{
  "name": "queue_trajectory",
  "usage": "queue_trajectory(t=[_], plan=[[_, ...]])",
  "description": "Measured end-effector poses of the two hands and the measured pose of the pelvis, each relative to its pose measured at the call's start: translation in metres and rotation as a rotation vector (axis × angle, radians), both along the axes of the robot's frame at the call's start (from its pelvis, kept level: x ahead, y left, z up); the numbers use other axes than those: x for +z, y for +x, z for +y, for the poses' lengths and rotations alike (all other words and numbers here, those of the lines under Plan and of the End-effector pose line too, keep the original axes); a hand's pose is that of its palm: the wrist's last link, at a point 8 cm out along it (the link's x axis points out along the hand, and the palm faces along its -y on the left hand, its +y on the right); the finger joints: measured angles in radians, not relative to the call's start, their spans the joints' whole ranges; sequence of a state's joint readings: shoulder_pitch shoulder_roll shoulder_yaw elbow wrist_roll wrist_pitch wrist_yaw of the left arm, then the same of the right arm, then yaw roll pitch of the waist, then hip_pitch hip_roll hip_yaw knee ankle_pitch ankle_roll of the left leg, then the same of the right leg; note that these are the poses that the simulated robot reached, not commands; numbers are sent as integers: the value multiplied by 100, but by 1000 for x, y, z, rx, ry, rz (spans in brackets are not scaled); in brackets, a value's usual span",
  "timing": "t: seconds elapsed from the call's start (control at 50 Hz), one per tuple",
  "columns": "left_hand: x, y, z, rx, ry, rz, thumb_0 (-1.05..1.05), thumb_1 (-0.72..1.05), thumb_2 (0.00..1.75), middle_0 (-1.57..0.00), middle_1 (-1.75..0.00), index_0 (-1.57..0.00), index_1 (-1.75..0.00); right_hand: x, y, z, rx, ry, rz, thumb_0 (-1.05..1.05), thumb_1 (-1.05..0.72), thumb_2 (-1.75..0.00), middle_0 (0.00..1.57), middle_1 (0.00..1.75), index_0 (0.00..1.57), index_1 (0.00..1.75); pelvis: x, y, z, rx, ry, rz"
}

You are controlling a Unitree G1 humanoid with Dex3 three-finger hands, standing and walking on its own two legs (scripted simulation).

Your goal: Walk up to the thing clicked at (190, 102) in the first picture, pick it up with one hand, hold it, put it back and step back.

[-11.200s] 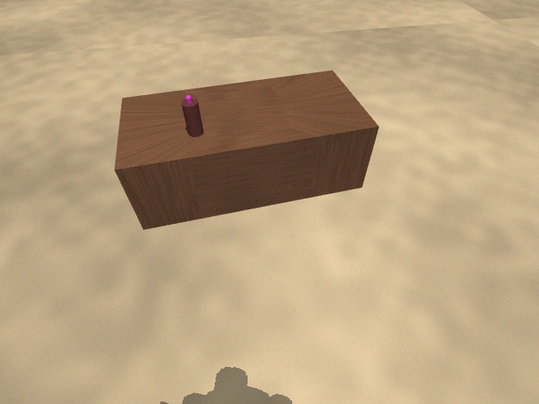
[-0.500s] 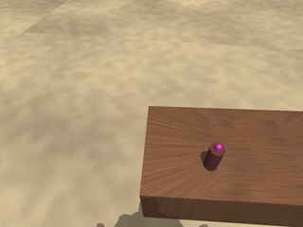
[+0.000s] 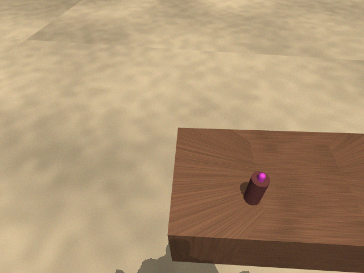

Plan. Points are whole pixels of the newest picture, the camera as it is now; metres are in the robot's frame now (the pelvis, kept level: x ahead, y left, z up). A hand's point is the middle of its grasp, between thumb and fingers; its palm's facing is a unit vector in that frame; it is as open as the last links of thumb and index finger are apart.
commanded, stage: stand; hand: right
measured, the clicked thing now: (256, 186) +0.50 -0.26 -0.30
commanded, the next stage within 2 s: go down in 0.44 s
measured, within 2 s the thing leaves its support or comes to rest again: neither
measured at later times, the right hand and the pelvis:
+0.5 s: hand out of the picture +0.07 -0.25 -0.16, palm faces -0.03 +0.94 -0.34, open 7.4 cm; pelvis +0.00 +0.00 +0.00, yaw +0 degrees
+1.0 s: hand out of the picture +0.13 -0.27 -0.15, palm faces +0.01 +0.94 -0.33, open 15.8 cm; pelvis -0.01 -0.01 -0.02, yaw -1 degrees
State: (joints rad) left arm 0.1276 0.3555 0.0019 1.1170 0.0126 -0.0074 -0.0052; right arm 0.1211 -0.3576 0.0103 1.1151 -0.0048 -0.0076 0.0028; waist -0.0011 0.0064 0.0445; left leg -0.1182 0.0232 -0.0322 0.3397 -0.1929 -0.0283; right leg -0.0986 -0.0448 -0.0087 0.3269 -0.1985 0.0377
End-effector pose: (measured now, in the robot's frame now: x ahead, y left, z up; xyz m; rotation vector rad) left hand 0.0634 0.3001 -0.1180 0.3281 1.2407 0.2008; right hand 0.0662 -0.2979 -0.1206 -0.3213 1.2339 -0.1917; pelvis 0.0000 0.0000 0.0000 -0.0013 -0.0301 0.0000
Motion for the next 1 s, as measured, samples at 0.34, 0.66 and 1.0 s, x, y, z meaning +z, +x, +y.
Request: queue_trajectory(t=[0.34,0.66,1.0], plan=[[0,-2,0,2,2,4,0,91,89,-20,-30,-20,-30,-1,-4,0,-1,2,9,1,-90,-90,20,30,20,30,0,-1,-1,1,1,-1],[-2,11,-13,-7,-14,-107,1,92,91,-21,-30,-21,-31,-2,29,4,-45,17,-112,1,-80,-79,14,21,14,21,-7,-10,-1,-25,1,51],[-2,55,-62,-38,-93,-326,1,92,89,-21,-30,-21,-30,3,59,-15,-19,13,-71,0,17,-12,7,5,6,5,-22,-5,-9,-26,17,134]])
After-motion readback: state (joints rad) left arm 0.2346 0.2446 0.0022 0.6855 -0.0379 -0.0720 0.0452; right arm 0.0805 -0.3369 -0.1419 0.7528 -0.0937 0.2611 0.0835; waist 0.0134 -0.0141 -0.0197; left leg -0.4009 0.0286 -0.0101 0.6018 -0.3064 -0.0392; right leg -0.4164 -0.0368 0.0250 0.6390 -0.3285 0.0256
